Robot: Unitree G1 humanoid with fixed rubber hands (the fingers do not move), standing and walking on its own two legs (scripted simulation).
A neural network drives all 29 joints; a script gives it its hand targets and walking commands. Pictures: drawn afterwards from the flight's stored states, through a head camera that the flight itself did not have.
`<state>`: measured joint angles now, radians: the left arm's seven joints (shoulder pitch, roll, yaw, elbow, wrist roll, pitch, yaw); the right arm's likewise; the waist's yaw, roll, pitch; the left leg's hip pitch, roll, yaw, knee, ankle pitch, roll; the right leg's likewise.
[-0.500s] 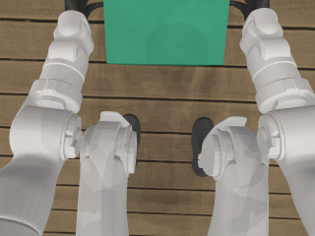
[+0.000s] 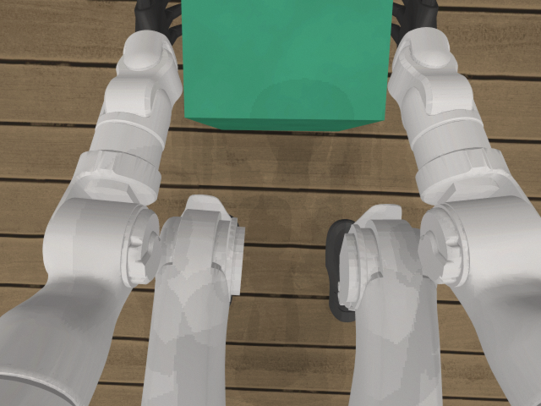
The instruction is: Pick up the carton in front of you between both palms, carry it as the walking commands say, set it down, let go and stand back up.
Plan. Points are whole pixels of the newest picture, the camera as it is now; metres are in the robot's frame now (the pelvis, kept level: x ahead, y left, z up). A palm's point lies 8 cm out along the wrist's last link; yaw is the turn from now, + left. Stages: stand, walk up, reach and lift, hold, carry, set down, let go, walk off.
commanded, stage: reach and lift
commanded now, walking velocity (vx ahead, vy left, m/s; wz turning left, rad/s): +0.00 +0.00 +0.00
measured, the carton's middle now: (282, 51) +0.52 +0.02 -0.21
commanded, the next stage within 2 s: none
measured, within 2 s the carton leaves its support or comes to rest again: neither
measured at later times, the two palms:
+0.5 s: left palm out of the picture +0.48 +0.17 +0.06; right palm out of the picture +0.49 -0.13 +0.07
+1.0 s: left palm out of the picture +0.44 +0.16 +0.22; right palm out of the picture +0.45 -0.14 +0.22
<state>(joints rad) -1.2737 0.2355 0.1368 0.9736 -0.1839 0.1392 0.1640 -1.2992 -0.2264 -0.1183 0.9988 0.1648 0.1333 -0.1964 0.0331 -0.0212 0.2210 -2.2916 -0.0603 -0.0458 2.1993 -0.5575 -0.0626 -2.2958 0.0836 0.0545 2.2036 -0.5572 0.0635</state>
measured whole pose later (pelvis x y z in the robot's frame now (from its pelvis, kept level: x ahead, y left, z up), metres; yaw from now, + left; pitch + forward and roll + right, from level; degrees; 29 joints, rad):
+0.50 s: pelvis +0.00 +0.00 +0.12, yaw +0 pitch +42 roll +0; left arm -1.00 0.02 0.46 0.73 0.19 0.33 0.04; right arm -1.02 0.00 -0.46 0.76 -0.20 0.32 -0.08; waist 0.02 -0.02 -0.18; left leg -2.02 -0.10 -0.08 1.77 -0.49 -0.07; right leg -2.02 0.12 0.09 1.78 -0.50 0.06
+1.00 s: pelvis +0.05 +0.00 +0.26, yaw +0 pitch +31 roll +0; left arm -0.63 -0.07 0.36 0.65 0.16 0.32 0.05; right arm -0.65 0.07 -0.37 0.67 -0.16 0.30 -0.08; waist 0.02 -0.02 -0.24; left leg -1.40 -0.09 -0.11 1.34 -0.48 -0.04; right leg -1.40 0.11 0.11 1.35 -0.49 0.04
